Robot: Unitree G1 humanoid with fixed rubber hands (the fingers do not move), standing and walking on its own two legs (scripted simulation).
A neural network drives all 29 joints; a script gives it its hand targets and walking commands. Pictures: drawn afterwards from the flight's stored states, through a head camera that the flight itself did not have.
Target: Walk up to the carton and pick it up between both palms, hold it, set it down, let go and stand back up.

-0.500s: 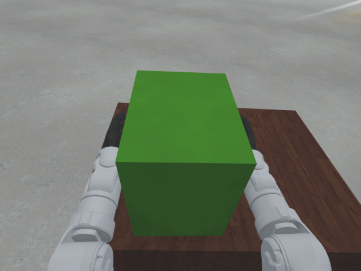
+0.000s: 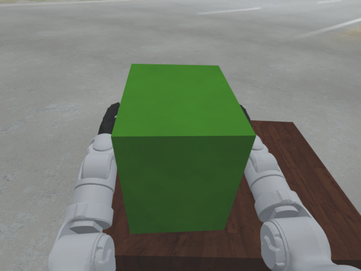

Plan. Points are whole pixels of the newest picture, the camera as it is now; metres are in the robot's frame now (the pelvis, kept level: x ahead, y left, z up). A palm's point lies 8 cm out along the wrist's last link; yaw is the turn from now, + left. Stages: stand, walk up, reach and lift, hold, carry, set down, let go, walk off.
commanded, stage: reach and lift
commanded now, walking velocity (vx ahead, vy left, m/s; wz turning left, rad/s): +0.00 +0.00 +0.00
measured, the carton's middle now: (176, 145) +0.40 +0.02 +0.13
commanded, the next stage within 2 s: hold in 1.32 s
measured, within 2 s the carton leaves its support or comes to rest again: neither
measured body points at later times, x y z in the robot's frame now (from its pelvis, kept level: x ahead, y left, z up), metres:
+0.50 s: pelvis -0.01 +0.00 +0.00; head -0.07 +0.02 +0.45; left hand +0.37 +0.18 +0.20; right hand +0.39 -0.13 +0.21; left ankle +0.01 +0.11 -0.75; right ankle +0.02 -0.13 -0.75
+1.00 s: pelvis +0.00 +0.00 +0.00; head -0.05 +0.01 +0.45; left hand +0.38 +0.18 +0.22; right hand +0.41 -0.13 +0.22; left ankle +0.01 +0.11 -0.75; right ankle +0.02 -0.13 -0.75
